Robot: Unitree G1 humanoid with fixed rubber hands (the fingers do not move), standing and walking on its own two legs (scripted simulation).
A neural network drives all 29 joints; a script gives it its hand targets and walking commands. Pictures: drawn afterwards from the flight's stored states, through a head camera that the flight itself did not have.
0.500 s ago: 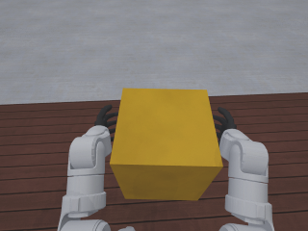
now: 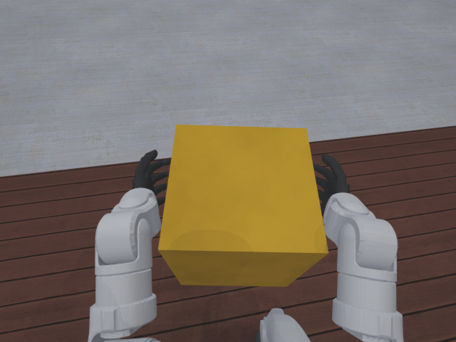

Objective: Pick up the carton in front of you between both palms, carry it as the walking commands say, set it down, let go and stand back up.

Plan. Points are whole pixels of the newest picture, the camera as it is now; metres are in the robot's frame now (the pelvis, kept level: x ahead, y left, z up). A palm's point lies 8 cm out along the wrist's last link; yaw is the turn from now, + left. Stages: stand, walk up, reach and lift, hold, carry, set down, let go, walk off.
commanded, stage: carry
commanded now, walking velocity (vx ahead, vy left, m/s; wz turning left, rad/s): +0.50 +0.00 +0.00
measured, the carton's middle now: (237, 214) +0.34 -0.01 +0.02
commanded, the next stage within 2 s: none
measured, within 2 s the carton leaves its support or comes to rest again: neither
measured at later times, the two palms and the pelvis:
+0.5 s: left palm (168, 94) +0.64 +0.14 +0.05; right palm (291, 92) +0.66 -0.16 +0.05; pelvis +0.32 -0.04 -0.04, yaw +1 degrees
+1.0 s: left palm (175, 42) +0.98 +0.15 +0.00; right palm (267, 45) +0.96 -0.15 +0.01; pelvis +0.64 +0.02 -0.08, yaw -1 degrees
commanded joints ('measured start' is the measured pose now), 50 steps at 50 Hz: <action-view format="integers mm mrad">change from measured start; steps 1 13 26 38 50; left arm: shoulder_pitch -581 -545 -676 -613 -588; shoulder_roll -790 -666 -866 -738 -863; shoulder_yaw -703 -574 -734 -657 -689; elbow -61 75 -35 69 21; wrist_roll -241 -244 -369 -311 -242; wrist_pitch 1 94 6 78 -8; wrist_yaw -109 -89 -157 -116 -119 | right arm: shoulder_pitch -623 -635 -607 -554 -631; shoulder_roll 815 719 845 621 885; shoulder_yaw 754 634 689 570 725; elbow -111 -19 -54 21 -30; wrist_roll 315 242 188 147 288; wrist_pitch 7 106 20 93 5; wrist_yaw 136 69 84 63 133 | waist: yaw -21 134 125 -12 9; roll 92 -233 -84 302 89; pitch -354 -511 -406 -576 -416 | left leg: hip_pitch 377 -523 -528 637 333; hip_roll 215 -3 85 485 271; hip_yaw -189 -145 -40 -608 -259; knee -53 987 352 111 -64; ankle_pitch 722 -339 172 703 689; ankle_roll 58 -55 -74 224 86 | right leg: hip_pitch -39 1047 846 53 -71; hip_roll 40 -337 -114 156 -5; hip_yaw -52 645 136 20 -5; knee -161 -426 -431 581 100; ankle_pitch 158 144 632 -490 -61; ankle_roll -16 -298 -134 40 12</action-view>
